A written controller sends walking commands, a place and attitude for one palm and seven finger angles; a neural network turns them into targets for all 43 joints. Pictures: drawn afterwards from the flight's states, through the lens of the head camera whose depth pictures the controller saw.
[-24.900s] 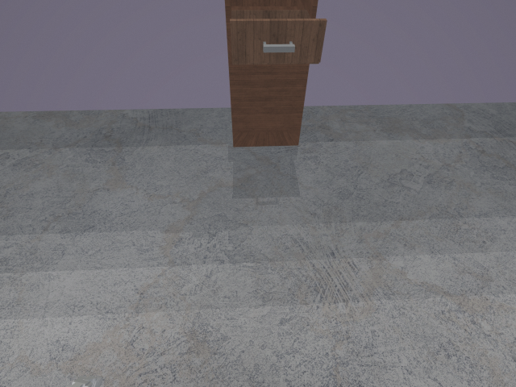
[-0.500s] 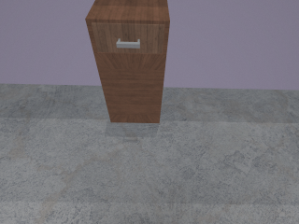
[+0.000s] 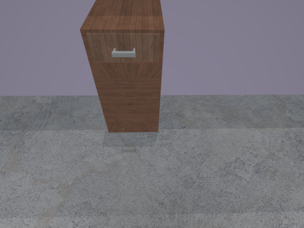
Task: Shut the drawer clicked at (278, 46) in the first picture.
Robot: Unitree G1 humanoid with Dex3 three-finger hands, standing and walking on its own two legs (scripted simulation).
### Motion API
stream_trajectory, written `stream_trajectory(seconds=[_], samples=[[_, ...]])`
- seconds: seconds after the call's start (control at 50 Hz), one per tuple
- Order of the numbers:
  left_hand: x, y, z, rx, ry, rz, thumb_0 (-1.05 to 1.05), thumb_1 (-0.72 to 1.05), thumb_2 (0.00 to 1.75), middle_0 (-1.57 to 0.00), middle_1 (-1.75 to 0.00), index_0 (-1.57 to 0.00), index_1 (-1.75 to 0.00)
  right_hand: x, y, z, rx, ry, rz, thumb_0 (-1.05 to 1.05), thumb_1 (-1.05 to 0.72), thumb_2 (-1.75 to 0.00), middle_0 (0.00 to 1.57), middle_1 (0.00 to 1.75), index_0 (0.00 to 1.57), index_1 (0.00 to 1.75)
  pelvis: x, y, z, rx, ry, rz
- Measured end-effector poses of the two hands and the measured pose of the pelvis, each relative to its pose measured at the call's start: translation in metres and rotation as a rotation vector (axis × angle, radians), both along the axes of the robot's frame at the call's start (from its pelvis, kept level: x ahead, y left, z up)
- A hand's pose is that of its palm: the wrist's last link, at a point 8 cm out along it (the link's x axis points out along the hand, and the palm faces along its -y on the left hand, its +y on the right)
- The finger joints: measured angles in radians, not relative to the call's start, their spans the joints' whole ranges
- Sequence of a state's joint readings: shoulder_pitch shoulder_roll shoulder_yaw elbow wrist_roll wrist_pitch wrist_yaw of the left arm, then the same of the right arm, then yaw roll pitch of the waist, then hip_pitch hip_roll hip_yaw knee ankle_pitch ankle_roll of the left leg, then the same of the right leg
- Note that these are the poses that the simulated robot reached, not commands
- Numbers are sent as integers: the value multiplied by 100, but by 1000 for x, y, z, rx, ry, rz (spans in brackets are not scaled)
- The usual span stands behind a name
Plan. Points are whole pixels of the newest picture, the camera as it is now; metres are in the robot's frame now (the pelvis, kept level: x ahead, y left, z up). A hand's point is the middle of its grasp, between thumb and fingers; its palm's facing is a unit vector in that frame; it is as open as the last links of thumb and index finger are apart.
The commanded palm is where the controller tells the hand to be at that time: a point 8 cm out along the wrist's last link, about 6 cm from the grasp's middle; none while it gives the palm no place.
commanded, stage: let the arm hang, fingers relaxed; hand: left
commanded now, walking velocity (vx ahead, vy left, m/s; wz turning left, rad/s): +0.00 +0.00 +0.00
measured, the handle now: (124, 51) +0.92 +0.19 -0.02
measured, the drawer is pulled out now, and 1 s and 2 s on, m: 0.00 0.00 0.00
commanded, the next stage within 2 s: look to check the result in 0.02 s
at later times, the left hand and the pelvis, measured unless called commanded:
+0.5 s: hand out of the picture +0.04 +0.20 -0.17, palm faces +0.00 -0.97 -0.26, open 7.4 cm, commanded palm none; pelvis +0.02 -0.01 +0.00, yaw +0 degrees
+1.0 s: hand out of the picture +0.08 +0.20 -0.16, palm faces +0.00 -0.96 -0.27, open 7.4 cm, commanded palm none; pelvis +0.03 -0.01 +0.00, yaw +0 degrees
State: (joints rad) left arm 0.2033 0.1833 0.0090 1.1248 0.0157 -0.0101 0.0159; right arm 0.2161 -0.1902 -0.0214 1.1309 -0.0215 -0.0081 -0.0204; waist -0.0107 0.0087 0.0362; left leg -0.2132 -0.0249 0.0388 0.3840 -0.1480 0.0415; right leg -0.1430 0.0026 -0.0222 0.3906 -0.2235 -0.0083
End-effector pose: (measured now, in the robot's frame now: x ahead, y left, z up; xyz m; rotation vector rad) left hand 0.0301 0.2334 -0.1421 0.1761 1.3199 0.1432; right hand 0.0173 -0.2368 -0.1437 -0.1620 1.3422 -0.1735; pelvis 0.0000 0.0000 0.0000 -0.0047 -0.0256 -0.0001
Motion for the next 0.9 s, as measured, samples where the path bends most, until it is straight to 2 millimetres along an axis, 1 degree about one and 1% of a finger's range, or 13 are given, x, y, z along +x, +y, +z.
stream_trajectory(seconds=[0.1, 0.3, 0.46, 0.7, 0.9], samples=[[4, 2, 1, 9, 5, 2, 0, 90, 90, -20, -30, -20, -30, 3, -7, 2, -13, 10, 5, 0, -91, -90, 20, 30, 20, 29, 4, -2, 1, 0, 1, 2], [1, 13, 5, 43, 37, 9, 0, 90, 90, -20, -30, -20, -30, 12, -15, 3, -21, 21, 13, 0, -91, -90, 20, 30, 20, 29, 10, -6, 2, 1, 0, 2], [3, 15, 7, 54, 53, 7, 0, 90, 90, -20, -30, -20, -30, 24, -20, 3, -24, 13, 20, 0, -91, -90, 20, 30, 20, 30, 16, -7, 3, 2, 4, -2], [23, 13, 9, 54, 15, -4, 0, 90, 90, -20, -30, -20, -30, 43, -27, 7, -37, -24, 27, 0, -91, -90, 20, 30, 20, 30, 22, -10, 3, 5, 3, -6], [38, 14, 11, 60, -10, -11, 0, 90, 90, -20, -30, -20, -30, 49, -33, 9, -48, -30, 28, 0, -90, -90, 20, 30, 20, 30, 27, -12, 4, 6, 6, -5]])
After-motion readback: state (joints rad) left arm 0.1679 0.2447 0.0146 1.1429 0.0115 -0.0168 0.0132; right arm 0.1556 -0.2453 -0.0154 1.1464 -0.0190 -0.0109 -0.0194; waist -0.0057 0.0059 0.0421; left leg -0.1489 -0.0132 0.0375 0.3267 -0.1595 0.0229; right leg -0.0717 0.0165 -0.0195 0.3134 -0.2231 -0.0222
